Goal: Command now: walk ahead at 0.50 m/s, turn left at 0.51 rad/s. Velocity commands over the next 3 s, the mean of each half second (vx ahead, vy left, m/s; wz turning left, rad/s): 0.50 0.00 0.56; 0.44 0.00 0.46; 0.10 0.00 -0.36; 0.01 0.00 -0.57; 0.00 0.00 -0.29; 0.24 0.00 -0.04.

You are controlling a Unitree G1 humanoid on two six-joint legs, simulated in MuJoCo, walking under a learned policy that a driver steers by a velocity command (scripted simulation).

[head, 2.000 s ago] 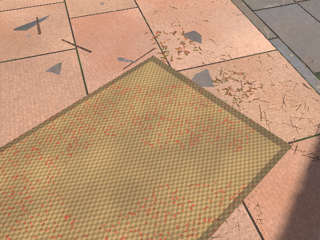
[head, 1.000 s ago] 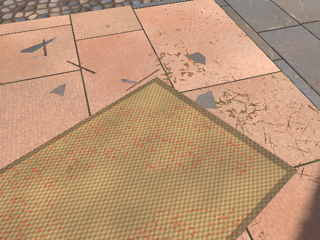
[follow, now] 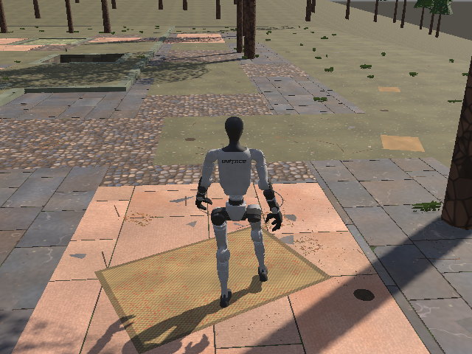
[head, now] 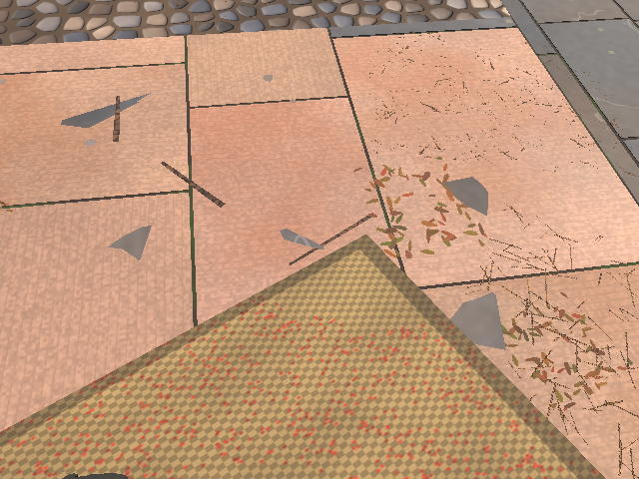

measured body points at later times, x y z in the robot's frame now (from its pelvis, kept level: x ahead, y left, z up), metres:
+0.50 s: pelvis +0.28 -0.03 +0.00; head +0.30 -0.02 +0.44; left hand +0.21 +0.25 -0.13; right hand +0.52 -0.23 -0.10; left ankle +0.37 +0.17 -0.68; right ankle +0.25 -0.15 -0.75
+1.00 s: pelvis +0.51 +0.12 +0.00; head +0.53 +0.15 +0.45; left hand +0.52 +0.44 -0.11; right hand +0.73 -0.07 -0.11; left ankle +0.45 +0.17 -0.75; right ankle +0.74 +0.06 -0.69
